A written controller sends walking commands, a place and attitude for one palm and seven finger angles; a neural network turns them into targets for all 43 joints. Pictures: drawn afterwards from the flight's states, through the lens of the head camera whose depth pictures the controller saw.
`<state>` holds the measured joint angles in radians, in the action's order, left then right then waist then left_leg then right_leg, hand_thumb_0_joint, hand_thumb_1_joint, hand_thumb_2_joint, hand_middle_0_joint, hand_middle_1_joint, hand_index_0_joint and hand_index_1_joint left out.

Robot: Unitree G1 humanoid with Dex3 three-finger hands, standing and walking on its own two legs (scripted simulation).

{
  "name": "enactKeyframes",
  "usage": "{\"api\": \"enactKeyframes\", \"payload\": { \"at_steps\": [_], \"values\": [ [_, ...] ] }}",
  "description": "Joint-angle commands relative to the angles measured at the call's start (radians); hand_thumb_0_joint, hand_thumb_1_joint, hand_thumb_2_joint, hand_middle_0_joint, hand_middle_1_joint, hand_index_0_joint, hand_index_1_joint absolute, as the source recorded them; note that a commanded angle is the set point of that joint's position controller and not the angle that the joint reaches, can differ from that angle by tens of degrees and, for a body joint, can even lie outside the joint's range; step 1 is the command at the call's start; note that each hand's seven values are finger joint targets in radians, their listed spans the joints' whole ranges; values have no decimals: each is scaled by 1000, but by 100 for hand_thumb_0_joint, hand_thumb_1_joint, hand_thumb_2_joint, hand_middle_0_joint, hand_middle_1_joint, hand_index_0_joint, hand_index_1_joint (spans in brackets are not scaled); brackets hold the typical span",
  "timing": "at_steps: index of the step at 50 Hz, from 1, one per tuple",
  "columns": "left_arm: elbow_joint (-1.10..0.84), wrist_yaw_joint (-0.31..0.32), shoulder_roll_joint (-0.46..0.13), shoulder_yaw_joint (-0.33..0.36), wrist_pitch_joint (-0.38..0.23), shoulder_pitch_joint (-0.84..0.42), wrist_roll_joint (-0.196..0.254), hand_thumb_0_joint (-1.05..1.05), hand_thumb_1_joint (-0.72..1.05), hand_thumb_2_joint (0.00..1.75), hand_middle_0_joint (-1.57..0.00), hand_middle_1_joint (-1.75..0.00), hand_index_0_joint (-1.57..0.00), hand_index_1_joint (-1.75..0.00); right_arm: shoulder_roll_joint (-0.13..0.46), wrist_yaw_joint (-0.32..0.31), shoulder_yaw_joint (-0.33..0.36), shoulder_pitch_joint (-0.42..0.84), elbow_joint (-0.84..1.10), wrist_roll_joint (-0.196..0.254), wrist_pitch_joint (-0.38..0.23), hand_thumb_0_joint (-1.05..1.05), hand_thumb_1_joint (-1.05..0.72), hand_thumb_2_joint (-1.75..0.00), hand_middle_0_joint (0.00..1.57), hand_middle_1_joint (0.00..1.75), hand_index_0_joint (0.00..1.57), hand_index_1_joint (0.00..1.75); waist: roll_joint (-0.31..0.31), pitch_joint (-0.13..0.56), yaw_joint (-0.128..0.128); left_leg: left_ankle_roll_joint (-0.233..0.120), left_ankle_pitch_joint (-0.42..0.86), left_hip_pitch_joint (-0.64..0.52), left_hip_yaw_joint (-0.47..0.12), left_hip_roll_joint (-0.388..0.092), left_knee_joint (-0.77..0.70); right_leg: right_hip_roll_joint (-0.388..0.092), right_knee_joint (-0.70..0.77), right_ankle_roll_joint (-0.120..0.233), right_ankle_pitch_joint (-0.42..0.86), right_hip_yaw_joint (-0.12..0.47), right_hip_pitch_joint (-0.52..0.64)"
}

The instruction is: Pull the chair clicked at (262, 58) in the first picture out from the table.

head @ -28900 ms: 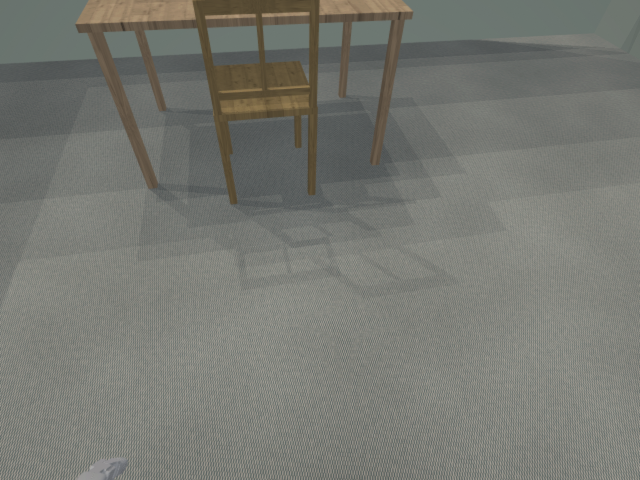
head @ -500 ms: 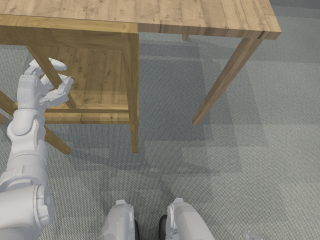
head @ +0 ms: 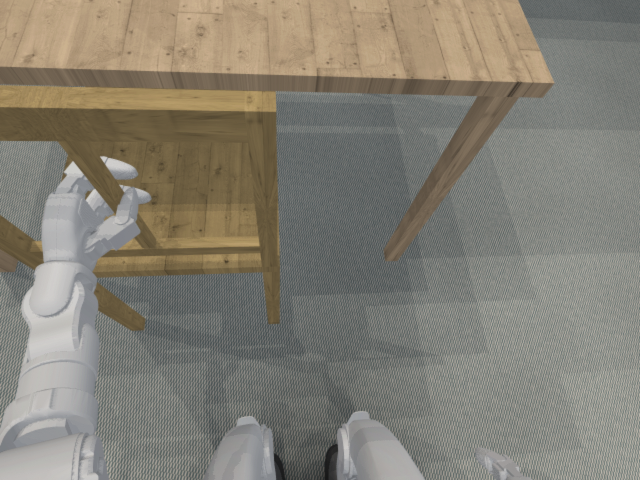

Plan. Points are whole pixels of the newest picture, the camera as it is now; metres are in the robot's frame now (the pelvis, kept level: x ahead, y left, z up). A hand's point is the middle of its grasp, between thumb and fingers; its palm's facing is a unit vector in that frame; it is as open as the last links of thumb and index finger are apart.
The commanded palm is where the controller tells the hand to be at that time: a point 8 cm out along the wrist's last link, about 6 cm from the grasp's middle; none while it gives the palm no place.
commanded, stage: hook a spindle and tug to test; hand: left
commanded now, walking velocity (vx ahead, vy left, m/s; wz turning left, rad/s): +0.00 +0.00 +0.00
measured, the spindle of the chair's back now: (117, 201) +0.46 +0.24 +0.00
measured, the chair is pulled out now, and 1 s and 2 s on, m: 0.01 0.06 0.26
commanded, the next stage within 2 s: step backward, pulling the chair out in 0.14 s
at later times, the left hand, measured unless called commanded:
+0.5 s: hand (135, 223) +0.41 +0.20 +0.03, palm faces +0.19 -0.98 -0.11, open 5.1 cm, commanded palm +0.39 +0.25 +0.02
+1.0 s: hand (154, 252) +0.37 +0.18 +0.03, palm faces +0.08 -0.99 -0.14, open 4.9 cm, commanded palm +0.35 +0.23 +0.03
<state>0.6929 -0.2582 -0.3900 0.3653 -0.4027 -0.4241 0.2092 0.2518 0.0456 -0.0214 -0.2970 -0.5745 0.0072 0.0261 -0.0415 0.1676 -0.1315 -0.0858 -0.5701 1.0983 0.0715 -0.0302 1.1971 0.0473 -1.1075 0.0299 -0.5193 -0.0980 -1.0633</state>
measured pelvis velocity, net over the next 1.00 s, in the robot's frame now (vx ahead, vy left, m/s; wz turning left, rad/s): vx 0.00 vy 0.02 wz -0.01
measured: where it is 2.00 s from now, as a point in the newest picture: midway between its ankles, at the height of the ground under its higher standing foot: outside the picture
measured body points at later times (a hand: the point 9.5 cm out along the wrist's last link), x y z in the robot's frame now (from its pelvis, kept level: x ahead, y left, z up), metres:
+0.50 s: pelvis +0.02 +0.02 +0.07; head +0.13 +0.03 +0.50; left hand +0.39 +0.26 +0.04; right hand +0.11 -0.23 -0.06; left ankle -0.02 +0.06 -0.64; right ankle -0.01 -0.11 -0.63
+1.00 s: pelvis +0.00 +0.02 +0.09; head +0.10 +0.03 +0.53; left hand +0.36 +0.23 +0.04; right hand +0.07 -0.26 -0.03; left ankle -0.02 +0.07 -0.64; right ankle -0.01 -0.11 -0.64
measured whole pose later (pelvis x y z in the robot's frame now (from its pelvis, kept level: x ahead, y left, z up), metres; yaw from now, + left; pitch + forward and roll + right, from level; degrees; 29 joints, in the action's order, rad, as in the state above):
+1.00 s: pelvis +0.00 +0.02 +0.09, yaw +0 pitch +10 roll -3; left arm 0.96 0.08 -0.24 0.13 -0.23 -0.46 0.07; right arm 0.28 -0.14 0.00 -0.22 -0.66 0.07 0.14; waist -0.02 -0.05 -0.09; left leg -0.10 -0.30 0.46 0.04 0.05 0.60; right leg 0.04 -0.52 -0.01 -0.23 -0.01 -0.44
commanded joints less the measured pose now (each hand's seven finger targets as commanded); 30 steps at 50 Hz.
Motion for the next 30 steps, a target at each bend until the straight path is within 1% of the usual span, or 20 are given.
{"api": "enactKeyframes", "payload": {
  "at_steps": [1, 4, 8, 11, 12, 13, 14, 15, 16, 17, 18, 19, 20, 22, 23, 24, 25, 27, 28, 30],
  "values": [
    [-263, -22, -156, 9, -83, 11, 8, 0, 90, 90, -50, -145, -50, -145, 169, -2, 73, -110, 79, 0, -38, 0, -90, -90, 20, 30, 20, 30, -112, 499, 70, 91, 850, -479, -166, -23, -113, -4, 62, -6, 498, 53, 220],
    [-261, -11, -156, 23, -84, 35, 14, 0, 90, 90, -50, -145, -50, -145, 168, -5, 76, -98, 76, 0, -42, 0, -90, -90, 20, 30, 20, 30, -62, 456, 66, 84, 782, -421, -152, -16, -110, -3, 62, -7, 490, 56, 239],
    [-281, 1, -132, 8, -94, 49, 11, 0, 90, 90, -50, -145, -50, -145, 165, -6, 78, -92, 73, -3, -50, 0, -90, -90, 20, 30, 20, 30, -112, 448, 68, 106, 839, -458, -164, -20, -106, -4, 48, -3, 477, 49, 190],
    [-293, 6, -155, 31, -96, 55, 10, 0, 90, 90, -50, -145, -50, -145, 166, -13, 80, -90, 72, -4, -52, 0, -90, -90, 20, 30, 20, 30, -97, 450, 74, 109, 856, -454, -162, -19, -103, -4, 42, -1, 494, 50, 206],
    [-323, 11, -133, -5, -100, -38, 8, 0, 90, 90, -50, -145, -50, -145, 165, -16, 80, -87, 68, -3, -54, 0, -90, -90, 20, 30, 20, 30, -102, 463, 51, 112, 858, -475, -170, -22, -100, -5, 41, -5, 487, 49, 182],
    [-488, 153, -368, -6, -6, -382, -146, 0, 90, 90, -50, -145, -50, -145, 144, -59, 62, -114, 110, 32, 9, 0, -90, -90, 20, 30, 20, 30, -216, 713, 65, 99, 706, -828, -134, -14, -296, -85, 182, 19, 537, 128, 543],
    [-464, 226, -295, -50, 57, -356, -158, 0, 90, 90, -50, -145, -50, -145, 129, -96, 74, -115, 125, 37, 11, 0, -90, -90, 20, 30, 20, 30, -239, 637, 55, 104, 750, -861, -151, -3, -330, -82, 231, 17, 622, 114, 534],
    [-437, 258, -233, -85, 99, -304, -153, 0, 90, 90, -50, -145, -50, -145, 135, -114, 70, -131, 122, 33, 10, 0, -90, -90, 20, 30, 20, 30, -198, 579, 47, 101, 802, -836, -169, -16, -341, -80, 249, 10, 636, 103, 503],
    [-333, 285, -196, -88, 142, -192, -170, 0, 90, 90, -50, -145, -50, -145, 140, -130, 67, -117, 106, 36, 24, 0, -90, -90, 20, 30, 20, 30, -222, 526, 54, 113, 952, -845, -202, -36, -363, -77, 236, 5, 640, 103, 451],
    [-248, 298, -124, -137, 177, -118, -181, 0, 90, 90, -50, -145, -50, -145, 131, -140, 61, -116, 95, 37, 43, 0, -90, -90, 20, 30, 20, 30, -195, 451, 49, 117, 1048, -852, -230, -58, -389, -70, 244, -5, 570, 86, 409],
    [-179, 308, -79, -177, 199, -99, -184, 0, 90, 90, -50, -145, -50, -145, 131, -145, 54, -112, 75, 35, 59, 0, -90, -90, 20, 30, 20, 30, -160, 367, 46, 108, 1064, -832, -249, -79, -420, -72, 270, -11, 495, 90, 404],
    [-122, 309, -58, -202, 220, -112, -190, 0, 90, 90, -50, -145, -50, -145, 133, -146, 48, -79, 64, 33, 70, 0, -90, -90, 20, 30, 20, 30, -144, 264, 47, 106, 988, -755, -274, -103, -484, -77, 287, -12, 357, 85, 415],
    [-116, 319, -68, -209, 222, -192, -188, 0, 90, 90, -50, -145, -50, -145, 139, -152, 51, -88, 57, 36, 76, 0, -90, -90, 20, 30, 20, 30, -105, 249, 49, 92, 1019, -769, -268, -108, -488, -77, 314, -8, 416, 85, 464],
    [-41, 335, -77, -202, 213, -228, -189, 0, 90, 90, -50, -145, -50, -145, 145, -159, 48, -102, 41, 36, 85, 0, -90, -90, 20, 30, 20, 30, -34, 288, 51, 74, 1068, -804, -238, -116, -486, -94, 371, -13, 575, 112, 562],
    [-21, 336, -71, -206, 199, -251, -184, 0, 90, 90, -50, -145, -50, -145, 147, -162, 49, -102, 37, 34, 85, 0, -90, -90, 20, 30, 20, 30, -27, 295, 52, 73, 1086, -812, -230, -119, -493, -106, 392, -12, 641, 119, 601],
    [10, 337, -70, -212, 188, -284, -188, 0, 90, 90, -50, -145, -50, -145, 148, -165, 50, -104, 22, 34, 85, 0, -90, -90, 20, 30, 20, 30, -63, 301, 50, 79, 1119, -851, -225, -126, -502, -116, 397, -10, 641, 128, 604],
    [22, 339, -83, -214, 176, -321, -193, 0, 90, 90, -50, -145, -50, -145, 151, -167, 53, -110, 12, 30, 83, 0, -90, -90, 20, 30, 20, 30, -137, 302, 50, 84, 1201, -904, -226, -133, -512, -119, 395, -10, 604, 127, 586],
    [75, 338, -59, -228, 157, -327, -198, 0, 90, 90, -50, -145, -50, -145, 140, -156, 53, -102, -8, 20, 81, 0, -90, -90, 20, 30, 20, 30, -227, 278, 56, 85, 1320, -1023, -246, -160, -538, -106, 409, -16, 404, 124, 517],
    [92, 338, -54, -228, 148, -324, -200, 0, 90, 90, -50, -145, -50, -145, 137, -151, 55, -96, -15, 17, 80, 0, -90, -90, 20, 30, 20, 30, -257, 272, 60, 84, 1348, -1063, -252, -166, -543, -101, 422, -14, 341, 122, 501],
    [93, 337, -65, -217, 134, -319, -199, 0, 90, 90, -50, -145, -50, -145, 137, -148, 60, -82, -11, 15, 80, 0, -90, -90, 20, 30, 20, 30, -258, 267, 70, 86, 1383, -1103, -258, -176, -555, -93, 444, -10, 306, 120, 512]
  ]
}}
